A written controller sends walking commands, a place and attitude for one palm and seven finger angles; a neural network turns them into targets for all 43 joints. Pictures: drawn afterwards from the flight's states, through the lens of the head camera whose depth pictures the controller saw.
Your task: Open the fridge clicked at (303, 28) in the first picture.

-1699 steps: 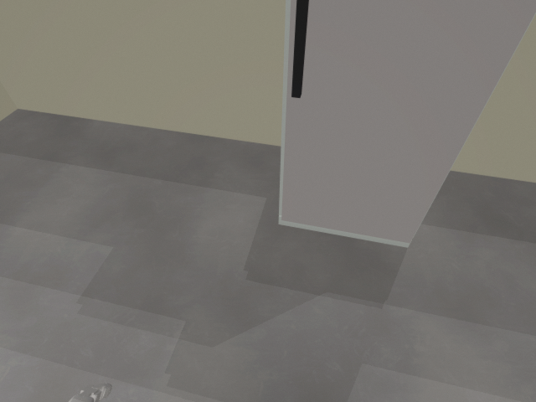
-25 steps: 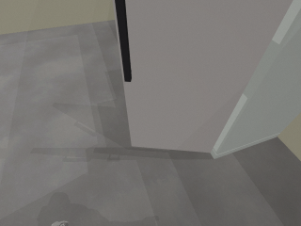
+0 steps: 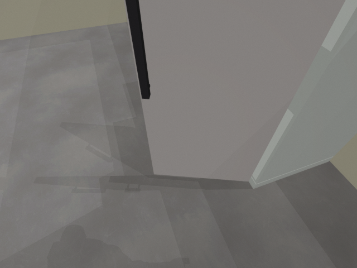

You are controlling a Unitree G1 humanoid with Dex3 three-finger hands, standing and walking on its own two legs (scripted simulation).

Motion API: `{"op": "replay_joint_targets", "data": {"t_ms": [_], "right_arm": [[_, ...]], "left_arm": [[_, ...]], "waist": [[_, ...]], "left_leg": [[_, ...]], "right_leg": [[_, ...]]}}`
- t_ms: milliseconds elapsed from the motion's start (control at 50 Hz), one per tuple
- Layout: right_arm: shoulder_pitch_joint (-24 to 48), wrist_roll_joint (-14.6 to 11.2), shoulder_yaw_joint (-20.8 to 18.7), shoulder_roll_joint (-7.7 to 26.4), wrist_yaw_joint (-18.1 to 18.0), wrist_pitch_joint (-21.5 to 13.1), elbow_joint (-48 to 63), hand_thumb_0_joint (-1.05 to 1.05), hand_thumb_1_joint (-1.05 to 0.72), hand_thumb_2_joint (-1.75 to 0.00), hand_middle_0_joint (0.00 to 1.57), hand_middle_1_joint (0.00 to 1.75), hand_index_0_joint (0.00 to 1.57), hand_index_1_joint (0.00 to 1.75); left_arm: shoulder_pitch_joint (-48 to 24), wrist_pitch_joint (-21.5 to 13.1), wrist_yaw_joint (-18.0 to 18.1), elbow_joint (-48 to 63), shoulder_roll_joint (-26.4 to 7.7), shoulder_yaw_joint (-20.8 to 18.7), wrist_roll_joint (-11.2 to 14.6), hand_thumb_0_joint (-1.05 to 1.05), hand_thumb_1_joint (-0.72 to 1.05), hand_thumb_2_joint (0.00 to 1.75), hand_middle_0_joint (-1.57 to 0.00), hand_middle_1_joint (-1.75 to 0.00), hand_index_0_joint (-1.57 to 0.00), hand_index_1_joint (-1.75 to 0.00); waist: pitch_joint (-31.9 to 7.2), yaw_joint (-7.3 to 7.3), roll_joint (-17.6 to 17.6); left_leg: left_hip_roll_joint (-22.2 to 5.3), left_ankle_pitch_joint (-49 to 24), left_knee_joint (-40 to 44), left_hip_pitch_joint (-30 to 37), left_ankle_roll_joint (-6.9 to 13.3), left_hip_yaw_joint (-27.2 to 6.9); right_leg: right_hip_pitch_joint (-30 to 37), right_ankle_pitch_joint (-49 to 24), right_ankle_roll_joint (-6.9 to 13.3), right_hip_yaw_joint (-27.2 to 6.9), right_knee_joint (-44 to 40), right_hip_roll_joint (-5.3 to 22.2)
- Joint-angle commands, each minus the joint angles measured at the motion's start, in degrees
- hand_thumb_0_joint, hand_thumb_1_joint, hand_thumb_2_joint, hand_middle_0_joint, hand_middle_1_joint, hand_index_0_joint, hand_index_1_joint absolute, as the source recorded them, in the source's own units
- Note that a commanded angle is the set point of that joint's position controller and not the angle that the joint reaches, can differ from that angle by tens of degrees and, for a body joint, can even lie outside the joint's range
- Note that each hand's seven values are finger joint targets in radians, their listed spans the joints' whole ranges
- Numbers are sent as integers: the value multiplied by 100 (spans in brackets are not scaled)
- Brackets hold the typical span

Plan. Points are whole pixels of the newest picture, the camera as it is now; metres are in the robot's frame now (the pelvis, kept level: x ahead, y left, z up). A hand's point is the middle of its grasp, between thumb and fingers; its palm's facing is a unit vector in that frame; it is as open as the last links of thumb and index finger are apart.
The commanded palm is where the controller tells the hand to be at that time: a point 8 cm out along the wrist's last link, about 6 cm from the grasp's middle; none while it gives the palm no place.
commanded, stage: look to check the result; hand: left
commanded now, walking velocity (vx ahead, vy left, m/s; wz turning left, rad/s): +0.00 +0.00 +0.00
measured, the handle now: (139, 38) +0.68 +0.15 +0.17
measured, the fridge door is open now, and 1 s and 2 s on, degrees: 65 65 65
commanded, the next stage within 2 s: stand and wait in 0.04 s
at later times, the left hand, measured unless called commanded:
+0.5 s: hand out of the picture +0.08 +0.23 -0.16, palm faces -0.03 -0.94 -0.33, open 7.3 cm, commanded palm none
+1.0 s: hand out of the picture +0.07 +0.24 -0.16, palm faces -0.04 -0.94 -0.33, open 7.3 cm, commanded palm none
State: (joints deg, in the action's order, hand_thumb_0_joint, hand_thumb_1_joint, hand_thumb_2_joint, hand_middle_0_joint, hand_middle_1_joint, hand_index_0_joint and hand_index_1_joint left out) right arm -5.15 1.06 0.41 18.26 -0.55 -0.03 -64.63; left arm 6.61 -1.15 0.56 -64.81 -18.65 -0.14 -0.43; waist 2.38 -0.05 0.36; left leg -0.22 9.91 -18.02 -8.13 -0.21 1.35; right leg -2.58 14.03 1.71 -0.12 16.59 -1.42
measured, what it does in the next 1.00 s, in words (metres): stands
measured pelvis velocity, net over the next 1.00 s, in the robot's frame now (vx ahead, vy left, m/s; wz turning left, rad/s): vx -0.01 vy -0.01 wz -0.02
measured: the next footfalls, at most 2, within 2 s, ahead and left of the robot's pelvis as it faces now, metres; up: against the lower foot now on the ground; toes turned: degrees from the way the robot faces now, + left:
none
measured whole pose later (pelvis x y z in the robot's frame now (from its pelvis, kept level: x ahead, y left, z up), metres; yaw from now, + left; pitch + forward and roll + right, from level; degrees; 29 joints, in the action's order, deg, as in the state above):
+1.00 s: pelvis -0.01 -0.01 +0.00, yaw -1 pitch -1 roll +0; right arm -6.1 1.0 0.0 18.7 -0.6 0.1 -65.3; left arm 6.6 -1.3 0.5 -64.7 -18.6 -0.1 -0.3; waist 2.8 -0.5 0.2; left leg -1.4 8.9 -17.2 -7.4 -0.8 2.2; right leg -2.1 12.4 2.2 -1.0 15.4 -2.5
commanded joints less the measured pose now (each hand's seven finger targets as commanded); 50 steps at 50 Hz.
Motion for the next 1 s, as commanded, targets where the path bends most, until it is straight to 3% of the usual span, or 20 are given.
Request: {"op": "replay_joint_targets", "data": {"t_ms": [0, 220, 320, 480, 580, 680, 980], "right_arm": [[118, -22, -234, 1125, -120, -112, 344, 0, -90, -90, 20, 30, 20, 30], [95, -10, -226, 1069, -123, -94, 313, 0, -90, -90, 20, 30, 20, 30], [36, -19, -241, 1076, -135, -105, 315, 0, -90, -90, 20, 30, 20, 30], [40, -17, -250, 1101, -132, -78, 293, 0, -90, -90, 20, 30, 20, 30], [9, -17, -257, 1118, -136, -79, 288, 0, -90, -90, 20, 30, 20, 30], [34, -20, -256, 1120, -126, -66, 275, 0, -90, -90, 20, 30, 20, 30], [103, -19, -253, 1210, -106, -106, 266, 0, -90, -90, 20, 30, 20, 30]], "left_arm": [[-110, -115, 68, 323, -1119, -218, -14, 0, 90, 90, -20, -30, -20, -30], [-126, -108, 72, 332, -1093, -230, -10, 0, 90, 90, -20, -30, -20, -30], [-94, -124, 87, 350, -1110, -249, -5, 0, 90, 90, -20, -30, -20, -30], [-111, -113, 78, 357, -1118, -243, 4, 0, 90, 90, -20, -30, -20, -30], [-94, -119, 82, 347, -1133, -245, 7, 0, 90, 90, -20, -30, -20, -30], [-134, -106, 67, 334, -1135, -232, 5, 0, 90, 90, -20, -30, -20, -30], [-193, -116, 38, 334, -1161, -208, -1, 0, 90, 90, -20, -30, -20, -30]], "waist": [[-647, -38, -174], [-424, -43, -91], [-539, -44, -138], [-363, -50, -94], [-506, -59, -77], [-326, -64, -74], [-403, -58, -49]], "left_leg": [[-705, -1787, -79, 653, 151, -522], [-708, -1483, 8, 564, 115, -479], [-708, -1608, -49, 619, 106, -435], [-699, -1282, -6, 528, 89, -419], [-705, -1329, -45, 589, 91, -412], [-715, -1104, 49, 520, 89, -431], [-760, -1190, 157, 571, 108, -518]], "right_leg": [[-154, -2187, 91, -523, -104, 870], [-204, -2036, 91, -576, -194, 863], [-96, -2412, 57, -586, -156, 879], [-183, -2187, 27, -649, -242, 869], [-112, -2283, 5, -673, -230, 867], [-249, -1861, 19, -689, -314, 839], [-272, -1567, 81, -676, -310, 826]]}}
